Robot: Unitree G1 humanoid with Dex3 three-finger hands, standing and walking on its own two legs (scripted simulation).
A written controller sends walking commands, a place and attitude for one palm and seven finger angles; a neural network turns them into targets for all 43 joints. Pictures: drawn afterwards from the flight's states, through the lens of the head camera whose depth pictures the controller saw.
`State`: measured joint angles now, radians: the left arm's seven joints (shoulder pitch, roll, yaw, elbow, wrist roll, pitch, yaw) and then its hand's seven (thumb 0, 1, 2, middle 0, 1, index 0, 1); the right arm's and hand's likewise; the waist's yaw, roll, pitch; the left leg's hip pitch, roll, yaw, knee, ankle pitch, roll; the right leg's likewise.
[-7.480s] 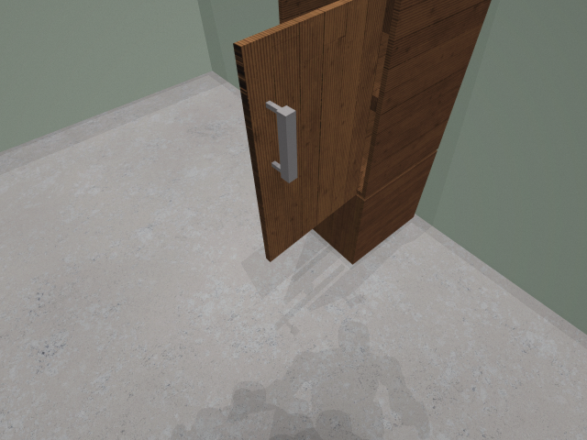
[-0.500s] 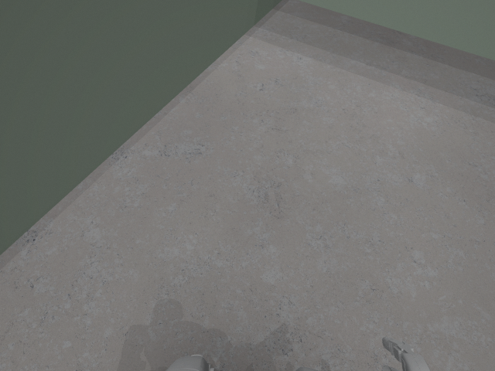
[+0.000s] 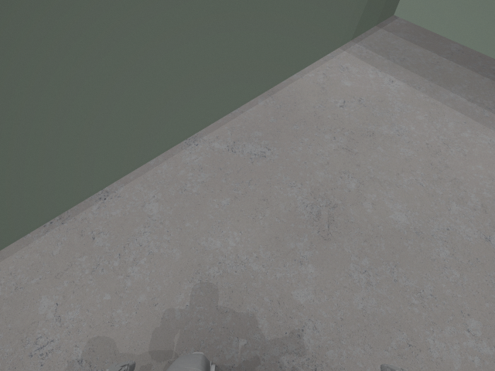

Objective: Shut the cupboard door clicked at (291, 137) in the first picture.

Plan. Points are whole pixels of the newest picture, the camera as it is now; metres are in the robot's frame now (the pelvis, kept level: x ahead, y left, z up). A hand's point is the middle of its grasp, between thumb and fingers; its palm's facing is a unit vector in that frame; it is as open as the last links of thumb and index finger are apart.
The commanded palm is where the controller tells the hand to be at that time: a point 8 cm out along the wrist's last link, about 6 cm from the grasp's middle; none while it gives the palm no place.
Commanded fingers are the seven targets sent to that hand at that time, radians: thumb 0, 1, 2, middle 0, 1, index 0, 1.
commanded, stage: walk to a spot facing it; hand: left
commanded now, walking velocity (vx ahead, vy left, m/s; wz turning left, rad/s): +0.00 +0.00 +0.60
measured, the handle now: out of the picture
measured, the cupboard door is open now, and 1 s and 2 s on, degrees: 94 94 94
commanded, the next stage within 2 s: none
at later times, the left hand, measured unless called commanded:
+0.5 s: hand out of the picture +0.05 +0.19 -0.15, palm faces +0.29 -0.91 -0.28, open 7.4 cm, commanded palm none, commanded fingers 0.00 0.90 0.90 -0.20 -0.30 -0.20 -0.30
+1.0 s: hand out of the picture +0.00 +0.22 -0.16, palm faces +0.57 -0.78 -0.25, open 7.4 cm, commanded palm none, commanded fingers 0.00 0.90 0.90 -0.20 -0.30 -0.20 -0.30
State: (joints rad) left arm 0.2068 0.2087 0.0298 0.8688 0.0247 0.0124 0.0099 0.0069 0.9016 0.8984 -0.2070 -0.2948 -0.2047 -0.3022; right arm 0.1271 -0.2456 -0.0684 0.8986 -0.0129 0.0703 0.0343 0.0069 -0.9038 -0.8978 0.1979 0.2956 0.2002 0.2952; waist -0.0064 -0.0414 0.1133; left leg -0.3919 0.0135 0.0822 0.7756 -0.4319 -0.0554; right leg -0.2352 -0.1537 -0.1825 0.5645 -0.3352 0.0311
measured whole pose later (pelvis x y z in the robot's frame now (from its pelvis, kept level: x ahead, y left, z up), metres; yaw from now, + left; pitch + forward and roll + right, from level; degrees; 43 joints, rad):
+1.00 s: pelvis +0.04 -0.02 +0.00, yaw +35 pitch +2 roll -1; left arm 0.13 0.26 0.06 0.87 0.01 0.06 0.01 0.01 0.91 0.90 -0.20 -0.29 -0.20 -0.30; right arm 0.17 -0.22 -0.05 0.91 -0.03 0.04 0.00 0.00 -0.90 -0.90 0.20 0.30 0.21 0.30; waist -0.01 0.00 0.10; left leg -0.31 -0.03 -0.09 0.53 -0.24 0.01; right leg -0.42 -0.06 -0.01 0.85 -0.43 0.08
